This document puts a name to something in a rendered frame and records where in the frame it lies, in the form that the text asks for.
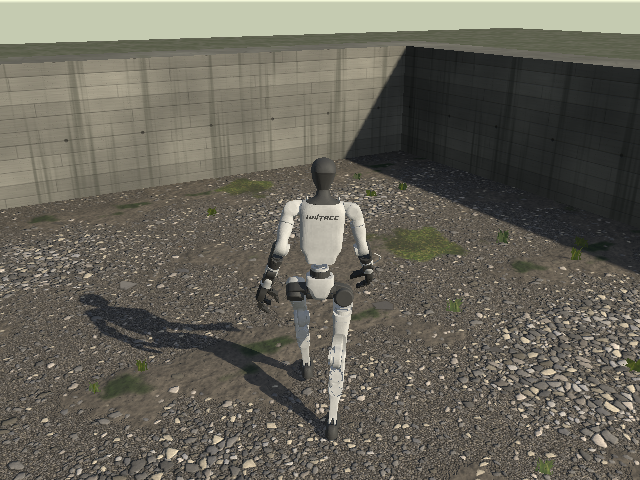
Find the robot right forearm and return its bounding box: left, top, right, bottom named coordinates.
left=358, top=241, right=374, bottom=274

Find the right robot hand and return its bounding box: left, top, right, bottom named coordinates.
left=350, top=268, right=373, bottom=288

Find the right robot shin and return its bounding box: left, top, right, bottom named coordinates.
left=328, top=350, right=346, bottom=425

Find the left robot upper arm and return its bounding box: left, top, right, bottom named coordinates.
left=273, top=200, right=302, bottom=257

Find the left robot hand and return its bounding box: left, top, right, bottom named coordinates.
left=256, top=284, right=279, bottom=313

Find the right robot upper arm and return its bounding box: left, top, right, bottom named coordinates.
left=343, top=201, right=369, bottom=256

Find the robot left forearm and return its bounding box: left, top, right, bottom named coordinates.
left=260, top=240, right=283, bottom=289

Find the robot right thigh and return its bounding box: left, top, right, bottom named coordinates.
left=328, top=281, right=354, bottom=369

